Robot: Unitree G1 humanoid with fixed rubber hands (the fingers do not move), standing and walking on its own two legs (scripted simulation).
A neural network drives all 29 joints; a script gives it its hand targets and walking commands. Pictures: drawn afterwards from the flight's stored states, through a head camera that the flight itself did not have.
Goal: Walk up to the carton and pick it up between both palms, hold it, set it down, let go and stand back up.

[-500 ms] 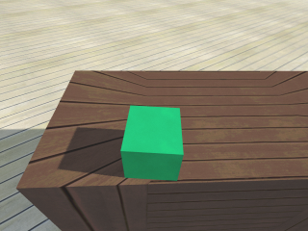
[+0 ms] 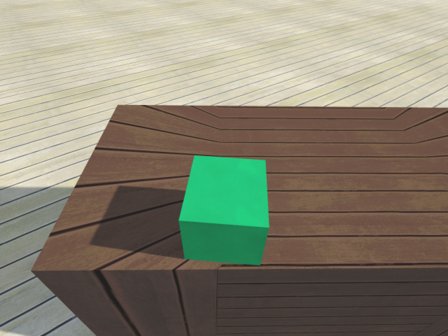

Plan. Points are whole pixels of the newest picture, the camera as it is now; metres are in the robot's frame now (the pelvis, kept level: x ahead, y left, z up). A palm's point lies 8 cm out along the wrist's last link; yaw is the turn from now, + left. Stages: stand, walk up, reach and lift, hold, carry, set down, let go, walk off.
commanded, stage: stand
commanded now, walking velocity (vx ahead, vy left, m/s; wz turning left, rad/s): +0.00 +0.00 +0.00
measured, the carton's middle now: (226, 208) +0.42 -0.01 -0.02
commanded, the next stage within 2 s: none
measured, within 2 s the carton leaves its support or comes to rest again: neither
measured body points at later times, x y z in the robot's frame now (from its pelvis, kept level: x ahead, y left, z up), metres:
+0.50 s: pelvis +0.00 -0.02 +0.00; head +0.00 -0.03 +0.45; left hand -0.04 +0.18 -0.16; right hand -0.03 -0.21 -0.17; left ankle -0.01 +0.14 -0.74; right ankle -0.06 -0.09 -0.74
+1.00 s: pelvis +0.01 -0.04 +0.00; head +0.02 -0.05 +0.45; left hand -0.05 +0.15 -0.16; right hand -0.03 -0.23 -0.17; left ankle -0.01 +0.14 -0.74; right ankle -0.06 -0.09 -0.74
